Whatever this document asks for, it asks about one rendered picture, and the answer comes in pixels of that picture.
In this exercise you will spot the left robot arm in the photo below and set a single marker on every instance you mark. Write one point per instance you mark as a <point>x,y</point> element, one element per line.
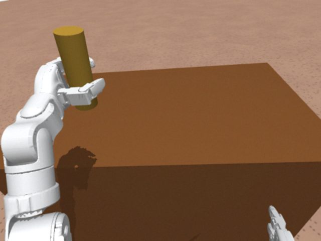
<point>27,147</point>

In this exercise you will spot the right robot hand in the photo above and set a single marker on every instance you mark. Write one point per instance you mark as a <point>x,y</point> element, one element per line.
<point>276,229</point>

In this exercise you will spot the can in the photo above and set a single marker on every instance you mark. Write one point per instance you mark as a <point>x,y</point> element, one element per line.
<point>73,51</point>

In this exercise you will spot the left robot hand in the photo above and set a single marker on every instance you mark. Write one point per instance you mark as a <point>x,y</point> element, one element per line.
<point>50,79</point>

